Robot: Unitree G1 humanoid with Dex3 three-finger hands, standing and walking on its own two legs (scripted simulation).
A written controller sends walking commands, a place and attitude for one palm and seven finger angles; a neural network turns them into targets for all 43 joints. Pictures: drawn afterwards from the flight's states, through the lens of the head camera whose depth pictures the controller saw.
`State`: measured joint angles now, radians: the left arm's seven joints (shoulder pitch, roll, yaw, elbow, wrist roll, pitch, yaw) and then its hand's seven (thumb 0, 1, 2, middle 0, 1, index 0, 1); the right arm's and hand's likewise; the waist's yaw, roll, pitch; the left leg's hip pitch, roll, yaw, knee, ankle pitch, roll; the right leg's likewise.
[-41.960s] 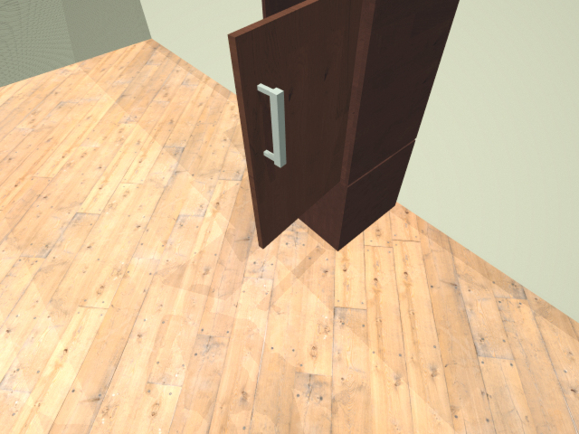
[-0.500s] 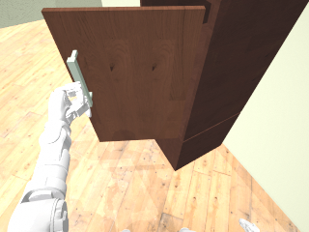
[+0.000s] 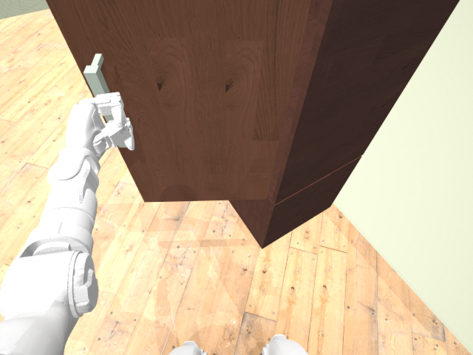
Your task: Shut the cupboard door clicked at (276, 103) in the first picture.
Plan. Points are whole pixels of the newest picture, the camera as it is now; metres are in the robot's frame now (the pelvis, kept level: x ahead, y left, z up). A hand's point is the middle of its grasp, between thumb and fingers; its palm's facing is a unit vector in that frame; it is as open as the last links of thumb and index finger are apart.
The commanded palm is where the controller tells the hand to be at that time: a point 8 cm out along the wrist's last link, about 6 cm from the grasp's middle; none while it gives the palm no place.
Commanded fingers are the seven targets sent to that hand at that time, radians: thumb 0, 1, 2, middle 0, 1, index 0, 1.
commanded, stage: push the door shut along its arc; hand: left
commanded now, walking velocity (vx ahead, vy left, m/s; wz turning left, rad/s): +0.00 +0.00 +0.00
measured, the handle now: (112, 104) +0.53 +0.22 +0.10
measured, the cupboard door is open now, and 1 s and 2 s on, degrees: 61 44 31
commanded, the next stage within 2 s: pull the fist back off the door in 1.38 s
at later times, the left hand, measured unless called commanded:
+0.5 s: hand (150, 102) +0.53 +0.15 +0.11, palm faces -0.17 -0.99 +0.00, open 3.1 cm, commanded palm +0.53 +0.20 +0.10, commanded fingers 0.00 0.90 0.90 -1.30 -1.50 -1.30 -1.50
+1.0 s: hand (163, 83) +0.59 +0.13 +0.11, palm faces -0.29 -0.96 +0.01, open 3.0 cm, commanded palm +0.59 +0.17 +0.10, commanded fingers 0.00 0.90 0.90 -1.30 -1.50 -1.30 -1.50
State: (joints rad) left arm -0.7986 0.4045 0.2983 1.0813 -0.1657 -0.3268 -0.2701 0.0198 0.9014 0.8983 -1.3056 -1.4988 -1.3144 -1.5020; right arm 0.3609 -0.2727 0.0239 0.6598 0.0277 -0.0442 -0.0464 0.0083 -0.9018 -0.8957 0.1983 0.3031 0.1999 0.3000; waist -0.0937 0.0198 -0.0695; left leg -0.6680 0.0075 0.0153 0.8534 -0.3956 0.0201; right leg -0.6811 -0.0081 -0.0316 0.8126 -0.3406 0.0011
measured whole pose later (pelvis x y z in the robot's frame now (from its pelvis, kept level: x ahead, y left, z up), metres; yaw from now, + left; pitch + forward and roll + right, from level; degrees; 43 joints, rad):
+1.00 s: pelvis +0.01 +0.00 -0.02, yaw -2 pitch +24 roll -4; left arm -1.28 0.69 0.34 1.36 -0.04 -0.20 -0.46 0.01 0.86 0.90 -1.30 -1.50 -1.30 -1.50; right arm 0.45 -0.28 0.05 0.65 -0.01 -0.03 -0.04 0.00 -0.90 -0.90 0.20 0.30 0.20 0.30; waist -0.27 0.04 -0.07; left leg -0.96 0.05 0.00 1.00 -0.46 0.02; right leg -0.95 0.03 -0.04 0.90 -0.36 0.00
